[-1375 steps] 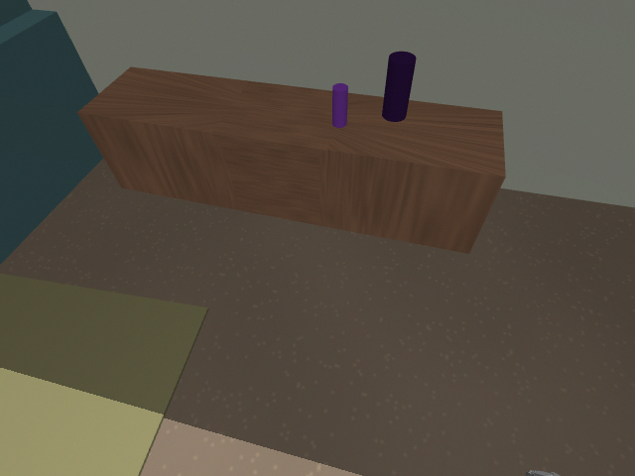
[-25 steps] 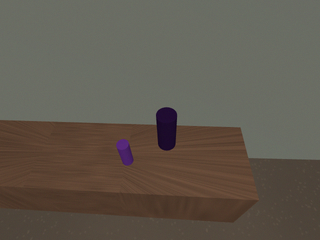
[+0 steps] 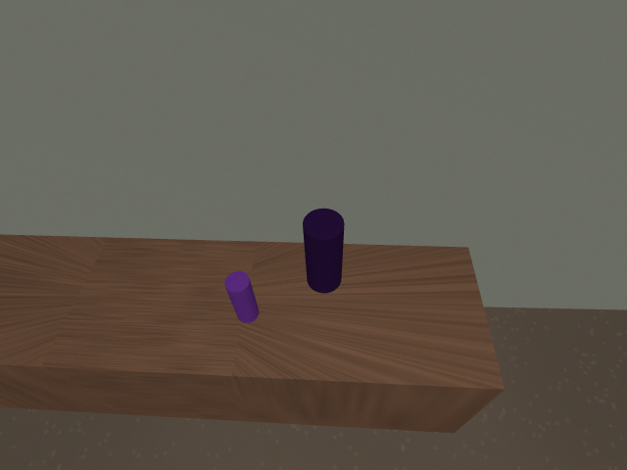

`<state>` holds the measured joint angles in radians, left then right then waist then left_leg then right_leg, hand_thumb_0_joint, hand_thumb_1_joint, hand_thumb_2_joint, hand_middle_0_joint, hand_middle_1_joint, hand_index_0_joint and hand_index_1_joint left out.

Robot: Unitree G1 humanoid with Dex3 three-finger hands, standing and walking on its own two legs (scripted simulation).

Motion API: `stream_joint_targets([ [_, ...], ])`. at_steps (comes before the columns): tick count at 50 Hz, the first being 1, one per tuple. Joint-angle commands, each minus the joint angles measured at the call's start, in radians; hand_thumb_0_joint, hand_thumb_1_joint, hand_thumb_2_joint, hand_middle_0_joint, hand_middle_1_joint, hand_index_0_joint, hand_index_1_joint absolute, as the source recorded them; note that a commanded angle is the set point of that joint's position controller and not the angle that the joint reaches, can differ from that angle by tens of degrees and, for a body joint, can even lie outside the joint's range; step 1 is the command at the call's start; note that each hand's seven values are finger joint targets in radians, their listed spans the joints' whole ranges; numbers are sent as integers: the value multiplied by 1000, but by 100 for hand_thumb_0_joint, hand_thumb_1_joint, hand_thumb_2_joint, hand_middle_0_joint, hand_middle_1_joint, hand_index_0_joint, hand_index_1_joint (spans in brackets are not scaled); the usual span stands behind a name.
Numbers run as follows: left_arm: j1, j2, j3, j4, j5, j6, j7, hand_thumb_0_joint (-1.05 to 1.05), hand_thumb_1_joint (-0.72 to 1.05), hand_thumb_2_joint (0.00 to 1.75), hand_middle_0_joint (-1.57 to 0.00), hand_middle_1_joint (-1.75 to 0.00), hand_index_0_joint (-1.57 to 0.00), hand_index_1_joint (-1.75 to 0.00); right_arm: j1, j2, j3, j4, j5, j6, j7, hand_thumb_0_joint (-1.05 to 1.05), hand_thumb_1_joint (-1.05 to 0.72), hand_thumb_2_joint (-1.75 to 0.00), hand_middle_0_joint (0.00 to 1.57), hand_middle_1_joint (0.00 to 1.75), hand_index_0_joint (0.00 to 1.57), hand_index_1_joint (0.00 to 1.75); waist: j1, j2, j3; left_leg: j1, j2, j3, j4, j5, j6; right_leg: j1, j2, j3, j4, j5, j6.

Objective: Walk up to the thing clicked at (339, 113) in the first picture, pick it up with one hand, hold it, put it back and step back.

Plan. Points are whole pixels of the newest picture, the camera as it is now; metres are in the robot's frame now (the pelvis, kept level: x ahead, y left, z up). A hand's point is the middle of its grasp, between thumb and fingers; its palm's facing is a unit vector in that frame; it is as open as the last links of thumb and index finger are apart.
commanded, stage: stand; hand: left
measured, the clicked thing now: (242, 298) +0.50 +0.19 -0.30
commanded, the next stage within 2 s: step back in 0.10 s
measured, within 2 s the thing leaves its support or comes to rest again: neither
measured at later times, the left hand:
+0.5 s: hand out of the picture +0.10 +0.31 -0.18, palm faces -0.01 -0.93 -0.38, open 7.4 cm
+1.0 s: hand out of the picture -0.04 +0.30 -0.15, palm faces -0.03 -0.91 -0.42, open 7.4 cm
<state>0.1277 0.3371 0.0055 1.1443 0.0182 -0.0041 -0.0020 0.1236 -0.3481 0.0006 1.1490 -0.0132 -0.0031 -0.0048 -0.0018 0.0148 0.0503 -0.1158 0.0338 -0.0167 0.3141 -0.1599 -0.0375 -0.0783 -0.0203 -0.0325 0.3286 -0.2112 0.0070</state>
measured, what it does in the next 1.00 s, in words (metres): walks backwards: right foot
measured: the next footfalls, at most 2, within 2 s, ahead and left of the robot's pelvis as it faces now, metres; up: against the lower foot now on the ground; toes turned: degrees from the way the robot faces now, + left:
right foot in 0.78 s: -0.08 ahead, -0.08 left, +0.00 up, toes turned +0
left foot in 1.12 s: -0.15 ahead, +0.17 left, +0.00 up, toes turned -2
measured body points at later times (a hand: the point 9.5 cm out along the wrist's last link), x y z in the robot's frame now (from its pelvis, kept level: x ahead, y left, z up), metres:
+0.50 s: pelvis -0.05 +0.04 -0.02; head +0.03 +0.07 +0.42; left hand +0.10 +0.36 -0.15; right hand +0.02 -0.28 -0.14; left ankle -0.05 +0.14 -0.75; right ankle -0.06 -0.11 -0.70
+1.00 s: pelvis -0.15 +0.04 -0.02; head -0.09 +0.02 +0.43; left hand -0.03 +0.35 -0.12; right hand -0.05 -0.28 -0.15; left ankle -0.18 +0.17 -0.68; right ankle -0.12 -0.08 -0.75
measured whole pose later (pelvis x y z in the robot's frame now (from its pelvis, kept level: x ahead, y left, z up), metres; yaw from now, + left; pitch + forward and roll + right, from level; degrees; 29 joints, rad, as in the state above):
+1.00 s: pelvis -0.15 +0.04 -0.02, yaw -1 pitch -2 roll +1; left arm 0.14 0.35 0.06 0.83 0.03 0.04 0.01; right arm 0.15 -0.41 -0.04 0.88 0.01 0.04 -0.03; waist 0.02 0.03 0.16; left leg -0.41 -0.11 -0.11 1.07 -0.52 -0.01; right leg -0.30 -0.01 0.03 0.61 -0.28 -0.02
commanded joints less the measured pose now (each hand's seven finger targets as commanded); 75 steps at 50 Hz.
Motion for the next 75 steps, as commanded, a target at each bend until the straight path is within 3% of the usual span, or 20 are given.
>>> stream_joint_targets([
  [1, -29, 212, 39, -61, -8, -26, 14, 0, 90, 90, -20, -30, -20, -30, -35, -205, -38, -57, 1, -25, -9, 0, -90, -90, 20, 30, 20, 30, 1, -10, -58, 30, 99, -70, -33, 154, 45, -21, -110, 80, -54, 144, -21],
  [8, -27, 284, 106, -139, -31, -2, 20, 0, 90, 90, -20, -30, -20, -30, -32, -235, -74, -137, 27, 9, 1, 0, -90, -90, 20, 30, 20, 30, -10, -57, -75, -61, 35, -31, 251, 327, 90, -52, -142, 114, 76, 430, -97],
  [13, -148, 305, 117, -258, 5, 17, 22, 0, 90, 90, -20, -30, -20, -30, 48, -216, -99, -197, 14, 48, 9, 0, -90, -90, 20, 30, 20, 30, -39, -213, -81, -128, -59, -42, 604, -355, 98, -215, -333, 230, 78, 412, -257],
  [16, -155, 284, 110, -286, 10, 21, 25, 0, 90, 90, -20, -30, -20, -30, 67, -211, -100, -222, 19, 43, 11, 0, -90, -90, 20, 30, 20, 30, -29, -205, -58, -204, -45, -25, 454, -279, 97, -129, -266, 174, 189, 450, -206],
  [18, -150, 282, 106, -304, -5, 34, 24, 0, 90, 90, -20, -30, -20, -30, 110, -222, -109, -218, 1, 28, 7, 0, -90, -90, 20, 30, 20, 30, -44, -123, -72, -139, -16, -14, 203, 124, 90, -128, -189, 121, 333, 372, -133],
  [20, -105, 184, 90, -326, -29, 54, 30, 0, 90, 90, -20, -30, -20, -30, 77, -337, -135, -251, -26, 10, 2, 0, -90, -90, 20, 30, 20, 30, -16, 191, -65, -13, 232, -387, 93, 646, 183, -362, 103, 97, 599, -325, -47],
  [23, -89, 227, 98, -309, -18, 60, 54, 0, 90, 90, -20, -30, -20, -30, 17, -329, -134, -286, -8, 5, -14, 0, -90, -90, 20, 30, 20, 30, -17, 118, -137, 24, 252, -346, 144, 650, 233, -399, 122, 269, 844, -418, -44],
  [33, -23, 219, 112, -337, -6, 32, 32, 0, 90, 90, -20, -30, -20, -30, 61, -278, -122, -345, -9, 11, -33, 0, -90, -90, 20, 30, 20, 30, -41, 107, -125, 115, 234, -225, 224, 545, 294, -350, 53, 126, 547, -297, 6],
  [37, 67, 201, 117, -306, 4, 22, 20, 0, 90, 90, -20, -30, -20, -30, 0, -291, -118, -361, 2, 22, -24, 0, -90, -90, 20, 30, 20, 30, 3, 122, -134, -46, 190, -200, 246, 302, 224, -141, 51, 41, 210, -98, -38],
  [39, 121, 259, 129, -302, 19, 9, 22, 0, 90, 90, -20, -30, -20, -30, -12, -259, -105, -370, 16, 24, -18, 0, -90, -90, 20, 30, 20, 30, 18, -10, -148, -218, 111, -143, 336, 120, 139, -20, -68, 215, 138, 105, -96],
  [41, 29, 380, 155, -352, 12, 10, 17, 0, 90, 90, -20, -30, -20, -30, -50, -223, -104, -370, 17, 33, -27, 0, -90, -90, 20, 30, 20, 30, 45, -278, -36, -308, -136, -63, 750, -470, 51, -224, -383, 582, 11, 270, -352],
  [46, -48, 257, 131, -405, 10, 9, 33, 0, 90, 90, -20, -30, -20, -30, 59, -230, -92, -331, 22, 21, -29, 0, -90, -90, 20, 30, 20, 30, 6, -142, -54, -361, -149, -128, 837, -364, 31, -78, -198, 264, 142, 499, -236],
  [52, 14, 274, 130, -431, 12, 24, 38, 0, 90, 90, -20, -30, -20, -30, 78, -204, -93, -348, 4, 17, -24, 0, -90, -90, 20, 30, 20, 30, 29, -214, -108, -277, -62, -33, 398, -339, 36, 36, -217, 258, 223, 513, -212],
  [55, -7, 258, 114, -450, -6, 43, 25, 0, 90, 90, -20, -30, -20, -30, 131, -228, -115, -319, -14, 3, -19, 0, -90, -90, 20, 30, 20, 30, -12, -128, -119, -63, -37, -39, 106, 18, 63, -150, -139, 212, 330, 285, -121],
  [57, -31, 226, 117, -464, -13, 44, 33, 0, 90, 90, -20, -30, -20, -30, 64, -402, -144, -355, -22, 0, -5, 0, -90, -90, 20, 30, 20, 30, -32, 242, -90, -102, 336, -487, 20, 308, 276, -368, 124, 103, 648, -422, -30],
  [58, -64, 249, 133, -445, 1, 45, 44, 0, 90, 90, -20, -30, -20, -30, 67, -402, -148, -353, -23, -3, -8, 0, -90, -90, 20, 30, 20, 30, -63, 190, -67, -190, 387, -567, 9, 285, 357, -345, 123, 221, 833, -469, -24],
  [61, 34, 233, 132, -396, -18, 48, 39, 0, 90, 90, -20, -30, -20, -30, -46, -282, -110, -369, -23, -4, -22, 0, -90, -90, 20, 30, 20, 30, 30, 87, -36, -134, 221, -253, 90, 345, 246, -420, 132, 248, 968, -318, -30],
  [67, 44, 224, 130, -400, -2, 39, 21, 0, 90, 90, -20, -30, -20, -30, 42, -275, -118, -376, -17, 1, -29, 0, -90, -90, 20, 30, 20, 30, -33, 117, -78, 29, 222, -212, 153, 347, 304, -395, 86, 158, 709, -315, 34],
  [73, 208, 209, 132, -314, 7, 21, 13, 0, 90, 90, -20, -30, -20, -30, -19, -303, -123, -397, -5, 33, -19, 0, -90, -90, 20, 30, 20, 30, 30, 174, -161, -115, 159, -161, 253, 190, 191, -61, 49, 24, 96, -36, -29],
  [75, 172, 337, 166, -343, 28, 10, 12, 0, 90, 90, -20, -30, -20, -30, 11, -206, -95, -412, 12, 35, -17, 0, -90, -90, 20, 30, 20, 30, 7, -175, -103, -456, -58, -83, 477, -256, 64, 18, -210, 431, 50, 5, -123],
])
